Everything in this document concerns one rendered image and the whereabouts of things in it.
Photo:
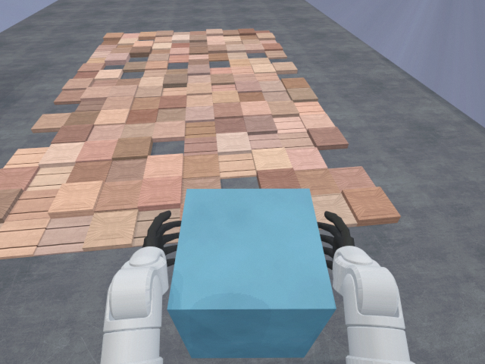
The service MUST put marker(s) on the carton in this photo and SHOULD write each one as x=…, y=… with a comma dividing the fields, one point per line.
x=250, y=277

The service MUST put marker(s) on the robot left forearm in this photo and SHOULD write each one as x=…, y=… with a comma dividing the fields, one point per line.
x=133, y=310

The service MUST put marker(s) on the robot right forearm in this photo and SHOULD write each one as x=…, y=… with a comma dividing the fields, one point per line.
x=372, y=307

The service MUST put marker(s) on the robot left hand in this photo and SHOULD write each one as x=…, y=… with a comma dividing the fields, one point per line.
x=156, y=230

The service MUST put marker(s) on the robot right hand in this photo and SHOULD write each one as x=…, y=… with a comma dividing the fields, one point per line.
x=340, y=232

